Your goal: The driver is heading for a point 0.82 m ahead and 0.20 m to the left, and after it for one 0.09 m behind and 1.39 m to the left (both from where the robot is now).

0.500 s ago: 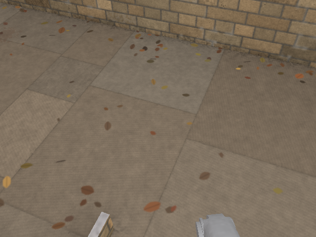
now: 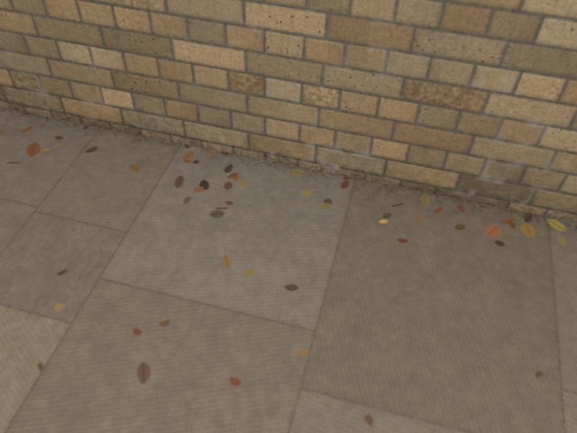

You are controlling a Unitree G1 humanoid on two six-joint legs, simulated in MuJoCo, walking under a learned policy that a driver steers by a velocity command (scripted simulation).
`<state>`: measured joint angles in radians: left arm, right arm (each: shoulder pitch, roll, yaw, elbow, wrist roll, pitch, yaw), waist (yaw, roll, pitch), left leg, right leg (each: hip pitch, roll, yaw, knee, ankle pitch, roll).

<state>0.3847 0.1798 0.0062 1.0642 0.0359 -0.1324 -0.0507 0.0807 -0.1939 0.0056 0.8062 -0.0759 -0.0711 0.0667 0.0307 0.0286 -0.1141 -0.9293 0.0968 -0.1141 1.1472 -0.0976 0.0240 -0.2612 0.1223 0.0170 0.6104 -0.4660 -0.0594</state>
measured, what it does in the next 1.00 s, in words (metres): climbs: left foot, then right foot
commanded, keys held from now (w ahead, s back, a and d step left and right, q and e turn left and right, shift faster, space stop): w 0.48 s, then w+q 0.52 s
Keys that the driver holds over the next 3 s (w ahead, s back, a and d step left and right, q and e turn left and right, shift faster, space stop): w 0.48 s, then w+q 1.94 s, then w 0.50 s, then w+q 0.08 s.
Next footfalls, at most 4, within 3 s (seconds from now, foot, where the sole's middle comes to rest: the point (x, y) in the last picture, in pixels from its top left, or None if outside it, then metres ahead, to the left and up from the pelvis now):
0.08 left None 0.24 0.15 -0.75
0.62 right None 0.48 -0.14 -0.75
1.16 left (245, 336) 0.75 0.15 -0.75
1.58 right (286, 239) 1.07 0.06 -0.75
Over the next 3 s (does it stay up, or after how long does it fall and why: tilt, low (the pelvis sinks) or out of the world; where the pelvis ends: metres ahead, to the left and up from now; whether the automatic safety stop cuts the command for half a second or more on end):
stays up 0.97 0.72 0.03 its command is cut before an obstacle after 1.5 s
